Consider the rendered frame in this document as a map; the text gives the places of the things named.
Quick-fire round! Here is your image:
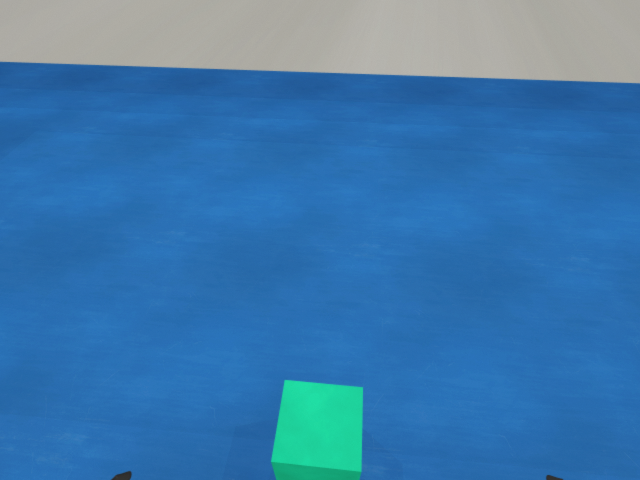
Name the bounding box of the carton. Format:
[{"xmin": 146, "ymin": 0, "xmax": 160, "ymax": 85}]
[{"xmin": 271, "ymin": 380, "xmax": 363, "ymax": 480}]

